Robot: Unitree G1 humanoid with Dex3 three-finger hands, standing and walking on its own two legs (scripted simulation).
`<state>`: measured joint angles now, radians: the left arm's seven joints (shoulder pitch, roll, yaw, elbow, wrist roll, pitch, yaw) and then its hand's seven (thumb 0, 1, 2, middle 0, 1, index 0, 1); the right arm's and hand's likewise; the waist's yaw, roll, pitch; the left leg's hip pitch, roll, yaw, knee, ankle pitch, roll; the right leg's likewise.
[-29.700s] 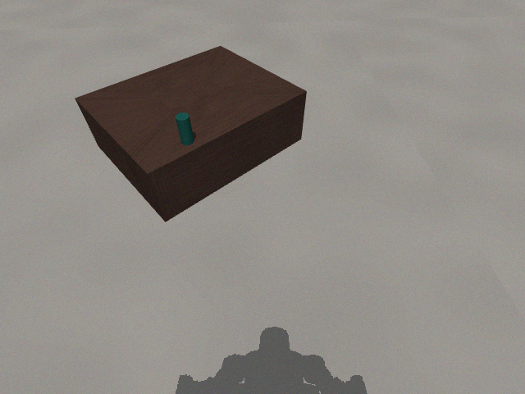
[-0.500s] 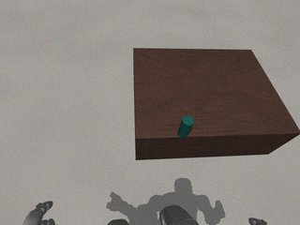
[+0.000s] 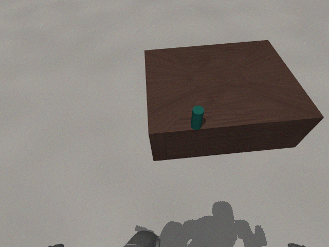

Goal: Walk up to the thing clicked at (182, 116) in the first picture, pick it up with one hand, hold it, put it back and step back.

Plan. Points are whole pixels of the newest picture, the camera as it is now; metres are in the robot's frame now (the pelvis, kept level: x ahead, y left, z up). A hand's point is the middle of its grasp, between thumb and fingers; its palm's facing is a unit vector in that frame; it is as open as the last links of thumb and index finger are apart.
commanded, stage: step back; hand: right
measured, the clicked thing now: (197, 118) +0.75 -0.12 -0.36
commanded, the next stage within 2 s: stand in 1.74 s
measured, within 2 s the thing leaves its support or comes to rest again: neither
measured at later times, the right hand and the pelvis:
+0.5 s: hand out of the picture -0.03 -0.31 -0.15, palm faces -0.04 +0.91 -0.40, open 7.4 cm; pelvis -0.17 -0.04 -0.01, yaw +0 degrees
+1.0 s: hand out of the picture -0.19 -0.29 -0.15, palm faces -0.14 +0.92 -0.36, open 7.4 cm; pelvis -0.28 -0.04 +0.00, yaw +6 degrees
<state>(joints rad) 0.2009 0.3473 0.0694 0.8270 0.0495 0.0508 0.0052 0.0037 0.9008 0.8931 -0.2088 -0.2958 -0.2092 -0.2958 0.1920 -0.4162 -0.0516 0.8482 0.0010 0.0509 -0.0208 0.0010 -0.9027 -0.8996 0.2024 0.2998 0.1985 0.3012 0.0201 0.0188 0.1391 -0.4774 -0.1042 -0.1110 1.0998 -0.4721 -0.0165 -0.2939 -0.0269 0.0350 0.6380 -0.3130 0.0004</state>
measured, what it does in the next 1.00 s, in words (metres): walks backwards: left foot, then right foot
